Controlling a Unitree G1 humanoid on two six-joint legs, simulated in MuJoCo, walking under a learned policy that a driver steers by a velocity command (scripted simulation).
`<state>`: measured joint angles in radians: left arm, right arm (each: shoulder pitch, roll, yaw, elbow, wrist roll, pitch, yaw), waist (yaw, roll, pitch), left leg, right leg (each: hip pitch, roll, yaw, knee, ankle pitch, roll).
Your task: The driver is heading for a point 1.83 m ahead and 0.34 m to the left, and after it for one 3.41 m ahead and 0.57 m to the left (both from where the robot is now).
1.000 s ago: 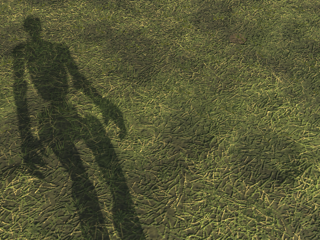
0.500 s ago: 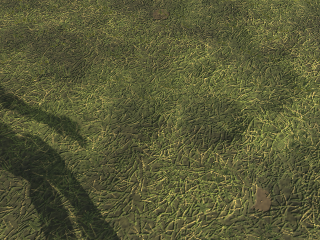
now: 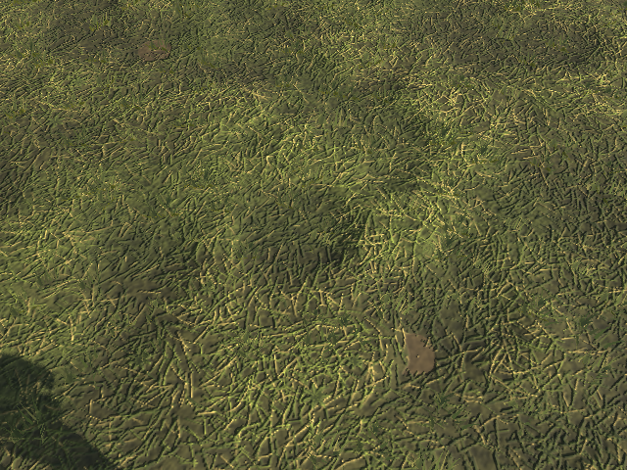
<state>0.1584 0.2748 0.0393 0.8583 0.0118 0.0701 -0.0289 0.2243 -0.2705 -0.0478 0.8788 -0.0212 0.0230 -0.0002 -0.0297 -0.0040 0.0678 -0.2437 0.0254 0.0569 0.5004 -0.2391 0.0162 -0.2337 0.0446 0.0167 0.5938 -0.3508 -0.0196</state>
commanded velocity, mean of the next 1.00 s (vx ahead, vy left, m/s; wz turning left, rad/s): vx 0.00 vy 0.00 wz -0.05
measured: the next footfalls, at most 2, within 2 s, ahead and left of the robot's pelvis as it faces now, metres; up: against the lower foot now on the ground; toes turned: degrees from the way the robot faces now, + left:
right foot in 0.02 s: +0.03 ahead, -0.10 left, +0.00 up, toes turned +2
left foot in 0.30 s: +0.02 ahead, +0.12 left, +0.00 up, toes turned -1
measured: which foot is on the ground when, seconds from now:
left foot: down 0.00-0.02, up 0.04-0.28, down 0.30-1.00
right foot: up 0.00-0.00, down 0.02-1.00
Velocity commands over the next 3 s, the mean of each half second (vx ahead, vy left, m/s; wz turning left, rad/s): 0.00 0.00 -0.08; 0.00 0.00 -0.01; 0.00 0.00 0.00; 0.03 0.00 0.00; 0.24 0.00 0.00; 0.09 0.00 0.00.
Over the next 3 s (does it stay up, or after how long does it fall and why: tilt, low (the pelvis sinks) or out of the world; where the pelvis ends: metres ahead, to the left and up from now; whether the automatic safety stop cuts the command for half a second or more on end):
stays up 0.23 -0.02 0.00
